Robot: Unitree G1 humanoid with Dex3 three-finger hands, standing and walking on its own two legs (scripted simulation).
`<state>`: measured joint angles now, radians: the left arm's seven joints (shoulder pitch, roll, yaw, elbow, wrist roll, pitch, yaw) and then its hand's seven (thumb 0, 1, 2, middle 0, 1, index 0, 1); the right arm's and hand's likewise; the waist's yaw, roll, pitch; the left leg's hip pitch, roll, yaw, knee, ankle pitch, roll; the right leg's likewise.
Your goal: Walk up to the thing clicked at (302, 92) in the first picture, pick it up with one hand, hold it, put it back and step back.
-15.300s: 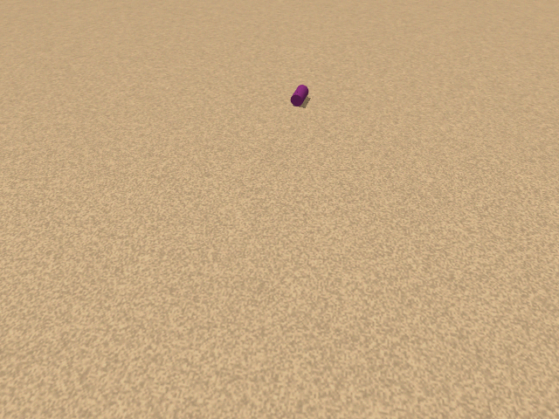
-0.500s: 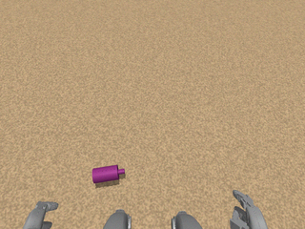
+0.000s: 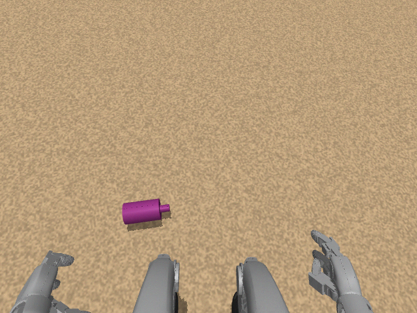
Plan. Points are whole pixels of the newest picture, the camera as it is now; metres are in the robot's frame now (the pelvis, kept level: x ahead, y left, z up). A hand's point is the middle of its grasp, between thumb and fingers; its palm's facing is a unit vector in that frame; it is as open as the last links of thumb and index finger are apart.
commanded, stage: rise first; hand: left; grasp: from above
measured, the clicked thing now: (147, 210) +0.45 +0.23 -0.58
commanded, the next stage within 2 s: approach in 1.64 s
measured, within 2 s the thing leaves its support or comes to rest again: neither
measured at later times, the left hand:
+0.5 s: hand (97, 239) +0.30 +0.32 -0.33, palm faces -0.43 -0.29 -0.85, open 14.1 cm
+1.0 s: hand (106, 226) +0.35 +0.32 -0.41, palm faces -0.44 -0.06 -0.90, open 14.2 cm
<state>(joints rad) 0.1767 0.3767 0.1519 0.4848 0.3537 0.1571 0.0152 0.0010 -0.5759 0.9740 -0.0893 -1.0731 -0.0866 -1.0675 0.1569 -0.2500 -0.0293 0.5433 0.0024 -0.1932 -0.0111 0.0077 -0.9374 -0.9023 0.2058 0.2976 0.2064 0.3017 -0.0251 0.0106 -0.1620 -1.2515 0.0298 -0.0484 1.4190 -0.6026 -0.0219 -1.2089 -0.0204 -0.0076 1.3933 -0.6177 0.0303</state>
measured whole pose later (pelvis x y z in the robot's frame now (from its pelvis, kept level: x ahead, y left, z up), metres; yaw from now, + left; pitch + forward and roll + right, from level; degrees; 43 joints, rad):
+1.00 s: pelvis -0.07 +0.01 -0.27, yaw -5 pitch +33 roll -7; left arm -0.73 0.73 0.18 1.25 1.21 -0.26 0.33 0.00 -0.53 1.02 -0.08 -1.00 -0.08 -1.00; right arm 0.13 -0.28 -0.02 0.76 -0.10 -0.03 0.11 0.00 -0.90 -0.89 0.20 0.30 0.21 0.30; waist -0.12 -0.01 -0.09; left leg -2.22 0.00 -0.14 2.31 -0.66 -0.02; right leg -2.14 0.01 -0.03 2.24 -0.68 0.05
